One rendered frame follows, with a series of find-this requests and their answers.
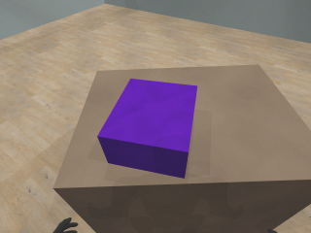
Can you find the pedestal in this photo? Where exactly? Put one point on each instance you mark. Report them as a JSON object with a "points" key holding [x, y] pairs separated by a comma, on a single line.
{"points": [[248, 168]]}

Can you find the carton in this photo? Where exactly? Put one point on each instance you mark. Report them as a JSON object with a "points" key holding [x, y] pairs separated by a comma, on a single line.
{"points": [[150, 127]]}

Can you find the left robot hand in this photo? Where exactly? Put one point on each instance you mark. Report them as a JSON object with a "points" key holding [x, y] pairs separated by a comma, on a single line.
{"points": [[65, 224]]}

